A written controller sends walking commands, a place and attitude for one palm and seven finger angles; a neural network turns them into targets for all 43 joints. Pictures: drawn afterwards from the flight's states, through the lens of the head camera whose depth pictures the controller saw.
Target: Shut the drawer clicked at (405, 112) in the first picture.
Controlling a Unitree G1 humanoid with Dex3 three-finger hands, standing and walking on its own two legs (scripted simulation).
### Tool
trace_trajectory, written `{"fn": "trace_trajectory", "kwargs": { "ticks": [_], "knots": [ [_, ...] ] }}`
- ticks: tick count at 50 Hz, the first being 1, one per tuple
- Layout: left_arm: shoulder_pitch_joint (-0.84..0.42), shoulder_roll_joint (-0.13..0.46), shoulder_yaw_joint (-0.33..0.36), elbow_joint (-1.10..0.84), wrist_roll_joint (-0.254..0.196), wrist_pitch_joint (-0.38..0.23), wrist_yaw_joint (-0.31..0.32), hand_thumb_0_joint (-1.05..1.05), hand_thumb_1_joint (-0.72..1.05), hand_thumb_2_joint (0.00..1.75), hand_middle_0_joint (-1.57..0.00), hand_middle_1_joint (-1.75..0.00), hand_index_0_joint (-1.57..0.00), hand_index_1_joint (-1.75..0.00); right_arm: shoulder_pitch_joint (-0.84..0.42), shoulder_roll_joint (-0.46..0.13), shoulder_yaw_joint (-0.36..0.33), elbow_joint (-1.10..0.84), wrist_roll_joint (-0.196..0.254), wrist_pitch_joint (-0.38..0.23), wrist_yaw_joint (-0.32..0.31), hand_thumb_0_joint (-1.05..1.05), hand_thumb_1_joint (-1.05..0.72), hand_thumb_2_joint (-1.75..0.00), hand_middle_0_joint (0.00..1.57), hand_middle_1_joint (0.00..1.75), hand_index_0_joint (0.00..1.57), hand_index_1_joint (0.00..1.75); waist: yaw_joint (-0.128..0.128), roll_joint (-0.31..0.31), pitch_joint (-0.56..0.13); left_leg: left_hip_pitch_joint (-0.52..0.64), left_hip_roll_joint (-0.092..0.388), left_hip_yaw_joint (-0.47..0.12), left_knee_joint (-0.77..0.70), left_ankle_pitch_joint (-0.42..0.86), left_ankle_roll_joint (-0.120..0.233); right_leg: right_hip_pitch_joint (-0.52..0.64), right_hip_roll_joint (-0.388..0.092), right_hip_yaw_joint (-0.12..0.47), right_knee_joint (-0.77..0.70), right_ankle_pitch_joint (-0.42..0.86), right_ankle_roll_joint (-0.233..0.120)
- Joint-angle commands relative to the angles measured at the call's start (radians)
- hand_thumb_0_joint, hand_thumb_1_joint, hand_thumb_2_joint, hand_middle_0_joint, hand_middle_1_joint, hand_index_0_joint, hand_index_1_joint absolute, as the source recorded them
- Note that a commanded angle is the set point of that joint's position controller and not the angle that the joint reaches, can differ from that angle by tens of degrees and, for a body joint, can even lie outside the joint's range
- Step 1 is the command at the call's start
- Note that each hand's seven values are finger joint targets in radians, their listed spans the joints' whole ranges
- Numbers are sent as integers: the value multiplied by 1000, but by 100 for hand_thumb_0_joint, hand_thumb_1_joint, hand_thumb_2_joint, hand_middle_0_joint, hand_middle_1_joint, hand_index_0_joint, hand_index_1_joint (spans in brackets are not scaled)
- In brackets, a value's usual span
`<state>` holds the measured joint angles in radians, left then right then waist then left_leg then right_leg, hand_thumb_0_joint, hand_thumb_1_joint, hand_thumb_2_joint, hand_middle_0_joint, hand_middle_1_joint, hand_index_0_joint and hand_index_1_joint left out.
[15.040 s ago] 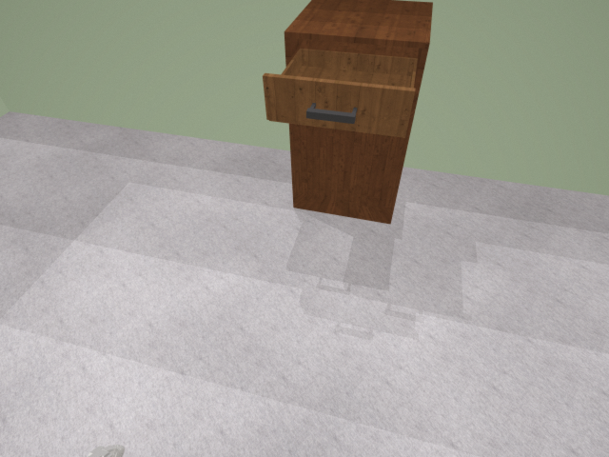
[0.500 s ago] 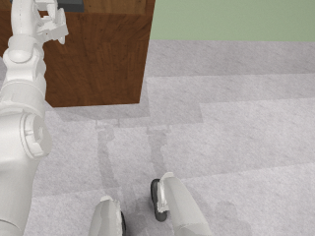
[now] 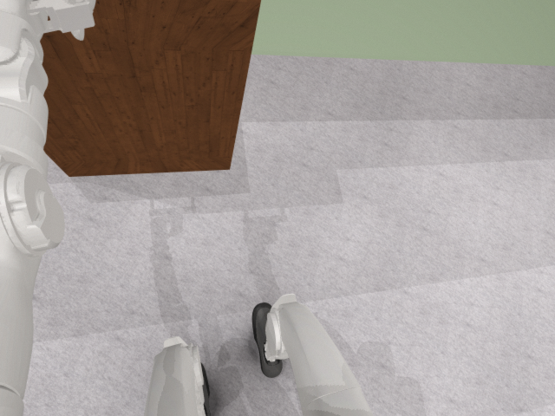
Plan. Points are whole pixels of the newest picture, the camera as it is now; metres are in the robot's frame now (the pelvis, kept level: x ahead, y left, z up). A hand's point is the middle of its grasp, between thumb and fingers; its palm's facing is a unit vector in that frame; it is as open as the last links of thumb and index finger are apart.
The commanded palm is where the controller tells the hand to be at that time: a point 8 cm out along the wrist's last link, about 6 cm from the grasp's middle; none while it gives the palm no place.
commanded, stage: pull the fist back off the drawer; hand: left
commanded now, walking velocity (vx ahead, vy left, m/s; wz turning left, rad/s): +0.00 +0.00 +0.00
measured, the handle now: out of the picture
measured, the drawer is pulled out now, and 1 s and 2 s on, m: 0.00 0.00 0.00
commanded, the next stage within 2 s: draw the hand back to the body in 0.62 s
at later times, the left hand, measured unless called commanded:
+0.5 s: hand (89, 7) +0.61 +0.10 +0.07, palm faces -0.09 -0.99 -0.05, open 3.3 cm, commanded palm +0.59 +0.13 +0.08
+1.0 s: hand (26, 26) +0.53 +0.14 +0.13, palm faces -0.07 -0.99 -0.07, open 3.2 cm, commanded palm +0.49 +0.19 +0.14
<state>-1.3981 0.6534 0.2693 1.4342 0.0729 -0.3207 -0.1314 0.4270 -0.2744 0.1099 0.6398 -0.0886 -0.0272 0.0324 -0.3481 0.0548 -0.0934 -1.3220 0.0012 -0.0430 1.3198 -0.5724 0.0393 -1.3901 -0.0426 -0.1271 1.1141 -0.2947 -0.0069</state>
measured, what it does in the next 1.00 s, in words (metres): rises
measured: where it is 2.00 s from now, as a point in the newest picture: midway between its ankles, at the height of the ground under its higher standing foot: (235, 382)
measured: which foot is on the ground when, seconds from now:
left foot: down 0.00-1.00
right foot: down 0.00-1.00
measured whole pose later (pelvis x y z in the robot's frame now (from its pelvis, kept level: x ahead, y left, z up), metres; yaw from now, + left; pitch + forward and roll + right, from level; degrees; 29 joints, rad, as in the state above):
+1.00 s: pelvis +0.07 +0.00 +0.07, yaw -1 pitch +23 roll -2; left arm -0.58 0.35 0.29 0.70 -0.14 -0.29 -0.20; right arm 0.42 -0.27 0.03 0.52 0.01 0.08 0.07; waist -0.13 0.06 -0.14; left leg -0.81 0.02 0.03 0.96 -0.55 0.04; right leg -0.96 0.00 -0.04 0.87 -0.31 0.00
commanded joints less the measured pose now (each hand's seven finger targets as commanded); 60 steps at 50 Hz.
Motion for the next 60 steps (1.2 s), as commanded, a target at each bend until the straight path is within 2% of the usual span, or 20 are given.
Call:
{"fn": "trace_trajectory", "kwargs": {
  "ticks": [1, 6, 14, 17, 23, 24, 30, 34, 36, 39, 42, 43, 45, 47, 51, 52, 53, 55, 58, 60],
  "knots": [
    [-725, 57, 5, -284, -26, -76, 55, 0, 90, 90, -140, -160, -140, -160, 256, -226, -77, 13, -7, -1, -7, 0, -90, -90, 20, 30, 20, 30, -127, 312, -548, 429, 29, -144, -230, 192, -40, 248, 71, 55, -75, -26, -18],
    [-730, 71, 13, -294, -10, -80, 61, 0, 90, 90, -140, -160, -140, -160, 268, -223, -80, 2, -16, 6, 6, 0, -90, -90, 20, 30, 20, 30, -115, 321, -591, 416, 19, -133, -205, 214, -40, 278, 71, 63, -68, -8, -21],
    [-636, 82, 29, -298, -17, -75, 38, 0, 90, 90, -140, -160, -140, -160, 263, -214, -81, -21, -11, 26, 23, 0, -90, -90, 20, 30, 20, 30, -78, 301, -584, 366, 12, -105, -202, 222, -29, 358, 70, 75, -74, 4, -27],
    [-579, 93, 43, -308, -23, -71, 32, 0, 90, 90, -140, -160, -140, -160, 257, -210, -80, -33, -6, 35, 26, 0, -90, -90, 20, 30, 20, 30, -55, 270, -572, 340, 11, -93, -211, 208, -22, 398, 69, 80, -80, -5, -28],
    [-427, 120, 98, -397, -47, -98, 20, 0, 90, 90, -140, -160, -140, -160, 246, -200, -90, -67, 6, 47, 33, 0, -90, -90, 20, 30, 20, 30, 8, 242, -649, 370, 10, -68, -223, 284, -20, 515, 71, 89, -81, 60, -31],
    [-393, 97, 83, -409, -50, -101, 17, 0, 90, 90, -140, -160, -140, -160, 242, -197, -93, -69, 10, 51, 34, 0, -90, -90, 20, 30, 20, 30, 15, 237, -664, 392, 12, -66, -229, 314, -23, 527, 70, 89, -84, 82, -30],
    [-316, 116, 120, -419, -62, -112, 25, 0, 90, 90, -140, -160, -140, -160, 224, -191, -99, -78, 23, 67, 31, 0, -90, -90, 20, 30, 20, 30, 27, 142, -587, 313, 8, -29, -241, 293, -7, 611, 70, 109, -104, 113, -23],
    [-254, 125, 149, -450, -60, -145, 34, 0, 90, 90, -140, -160, -140, -160, 224, -185, -107, -90, 24, 68, 27, 0, -90, -90, 20, 30, 20, 30, 59, 146, -640, 363, 3, -23, -243, 377, -14, 655, 69, 109, -90, 198, -26],
    [-243, 92, 133, -454, -66, -153, 30, 0, 90, 90, -140, -160, -140, -160, 221, -181, -110, -86, 22, 72, 29, 0, -90, -90, 20, 30, 20, 30, 56, 139, -631, 374, 6, -21, -241, 403, -18, 656, 69, 107, -87, 223, -25],
    [-31, 143, 204, -630, -99, -168, 11, 0, 90, 90, -140, -160, -140, -160, 208, -184, -127, -141, 36, 83, 31, 0, -90, -90, 20, 30, 20, 30, 159, 192, -817, 537, 2, -9, -285, 578, -39, 807, 69, 111, -98, 367, -32],
    [206, 79, 164, -848, -148, -134, -19, 0, 90, 90, -140, -160, -140, -160, 173, -171, -143, -191, 62, 91, 38, 0, -90, -90, 20, 30, 20, 30, 216, 150, -866, 621, 7, -1, -351, 723, -43, 953, 68, 114, -145, 501, -33],
    [320, 11, 118, -872, -167, -108, -34, 0, 90, 90, -140, -160, -140, -160, 163, -164, -145, -205, 71, 90, 40, 0, -90, -90, 20, 30, 20, 30, 223, 143, -829, 629, 10, 5, -374, 759, -39, 964, 67, 114, -163, 523, -36],
    [435, -88, 62, -923, -208, -56, -55, 0, 90, 90, -140, -160, -140, -160, 133, -162, -152, -209, 90, 91, 40, 0, -90, -90, 20, 30, 20, 30, 213, 49, -673, 619, 19, 12, -428, 708, -26, 973, 70, 101, -222, 493, -24],
    [517, -126, 49, -950, -245, -17, -68, 0, 90, 90, -140, -160, -140, -160, 106, -165, -155, -212, 106, 87, 30, 0, -90, -90, 20, 30, 20, 30, 208, -40, -565, 576, 14, 36, -472, 599, -12, 1021, 72, 103, -268, 464, -17],
    [603, -211, -12, -1007, -278, -14, -71, 0, 90, 90, -140, -160, -140, -160, 61, -153, -150, -205, 116, 59, 10, 0, -90, -90, 20, 30, 20, 30, 217, -35, -418, 622, 5, 56, -535, 526, -16, 1026, 69, 94, -320, 405, -13],
    [639, -215, -16, -1024, -281, -21, -72, 0, 90, 90, -140, -160, -140, -160, 49, -150, -151, -204, 117, 51, 8, 0, -90, -90, 20, 30, 20, 30, 226, -41, -394, 629, 2, 62, -547, 507, -16, 1039, 67, 96, -332, 393, -14],
    [645, -213, -32, -1084, -276, -36, -75, 0, 90, 90, -140, -160, -140, -160, 28, -146, -148, -212, 120, 44, 3, 0, -90, -90, 20, 30, 20, 30, 240, 43, -379, 668, -1, 64, -556, 538, -19, 1033, 62, 97, -335, 397, -21],
    [694, -241, -68, -1114, -268, -42, -83, 0, 90, 90, -140, -160, -140, -160, 5, -134, -146, -212, 121, 31, 0, 0, -90, -90, 20, 30, 20, 30, 247, 70, -360, 736, 5, 53, -569, 604, -29, 1017, 59, 88, -341, 398, -19],
    [737, -238, -83, -1221, -278, -43, -98, 0, 90, 90, -140, -160, -140, -160, -41, -131, -145, -231, 126, 9, -9, 0, -90, -90, 20, 30, 20, 30, 258, 56, -354, 808, 8, 35, -589, 640, -37, 1040, 57, 81, -356, 390, -21],
    [789, -214, -50, -1241, -293, -24, -106, 0, 90, 90, -140, -160, -140, -160, -79, -129, -141, -240, 130, -2, -19, 0, -90, -90, 20, 30, 20, 30, 274, -1, -340, 807, 7, 33, -615, 606, -36, 1088, 53, 81, -370, 387, -18]
  ]
}}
